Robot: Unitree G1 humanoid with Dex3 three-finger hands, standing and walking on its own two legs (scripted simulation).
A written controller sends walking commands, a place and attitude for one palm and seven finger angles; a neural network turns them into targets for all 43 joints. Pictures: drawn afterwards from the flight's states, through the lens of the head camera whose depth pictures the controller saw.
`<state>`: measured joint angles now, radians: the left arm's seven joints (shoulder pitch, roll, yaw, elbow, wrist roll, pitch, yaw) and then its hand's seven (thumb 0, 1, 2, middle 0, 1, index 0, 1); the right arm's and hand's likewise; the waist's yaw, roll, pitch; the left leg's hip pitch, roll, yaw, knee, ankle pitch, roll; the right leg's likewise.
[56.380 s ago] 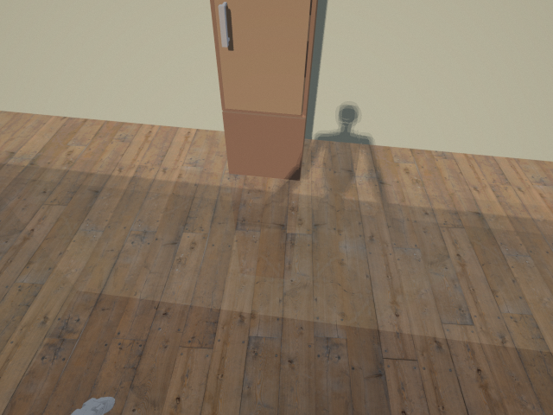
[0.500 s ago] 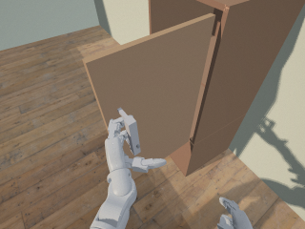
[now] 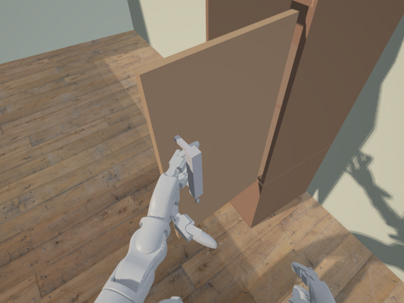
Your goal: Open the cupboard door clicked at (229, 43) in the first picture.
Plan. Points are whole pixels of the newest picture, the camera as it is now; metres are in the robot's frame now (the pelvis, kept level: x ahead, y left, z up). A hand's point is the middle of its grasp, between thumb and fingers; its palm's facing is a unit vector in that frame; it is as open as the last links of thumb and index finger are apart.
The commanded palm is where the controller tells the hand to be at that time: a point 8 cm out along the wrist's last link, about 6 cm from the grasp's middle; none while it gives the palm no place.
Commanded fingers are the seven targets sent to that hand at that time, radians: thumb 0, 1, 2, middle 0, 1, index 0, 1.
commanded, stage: slide the hand sideways off the handle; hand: left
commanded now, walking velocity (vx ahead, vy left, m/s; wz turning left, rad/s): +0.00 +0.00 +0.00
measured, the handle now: (188, 167) +0.37 +0.05 +0.07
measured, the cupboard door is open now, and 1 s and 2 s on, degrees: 96 96 96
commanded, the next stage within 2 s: draw the hand back to the body in 1.00 s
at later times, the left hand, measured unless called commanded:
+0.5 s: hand (179, 212) +0.27 +0.06 +0.08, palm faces -0.13 -0.99 +0.00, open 16.3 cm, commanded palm +0.24 +0.11 +0.08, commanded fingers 0.00 -0.50 0.30 -0.15 -0.30 -0.15 -0.30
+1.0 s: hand (153, 234) +0.23 +0.10 +0.07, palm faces -0.10 -0.99 -0.05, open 16.3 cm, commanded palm +0.21 +0.16 +0.08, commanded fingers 0.00 -0.50 0.30 -0.15 -0.30 -0.15 -0.30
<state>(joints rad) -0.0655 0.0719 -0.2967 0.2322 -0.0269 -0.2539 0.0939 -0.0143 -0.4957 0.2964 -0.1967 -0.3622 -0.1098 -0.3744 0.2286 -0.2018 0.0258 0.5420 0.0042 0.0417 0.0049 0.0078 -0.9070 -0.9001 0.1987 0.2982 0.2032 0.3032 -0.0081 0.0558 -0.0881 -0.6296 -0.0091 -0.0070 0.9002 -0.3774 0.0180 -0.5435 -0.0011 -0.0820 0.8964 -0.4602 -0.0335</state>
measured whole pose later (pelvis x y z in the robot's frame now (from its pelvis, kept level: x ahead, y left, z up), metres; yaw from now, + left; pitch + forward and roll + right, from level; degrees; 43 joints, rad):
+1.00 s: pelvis +0.03 -0.02 -0.01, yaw +0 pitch +9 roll +0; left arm 0.52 0.17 -0.05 -0.25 -0.15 -0.29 -0.13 -0.01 -0.50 0.30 -0.15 -0.30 -0.15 -0.30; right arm 0.27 -0.23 0.01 0.43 0.02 -0.04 -0.02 0.01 -0.91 -0.90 0.20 0.30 0.20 0.30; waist 0.00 0.04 -0.13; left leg -0.66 0.01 -0.01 0.95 -0.45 -0.01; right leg -0.58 0.02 -0.08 0.95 -0.53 -0.05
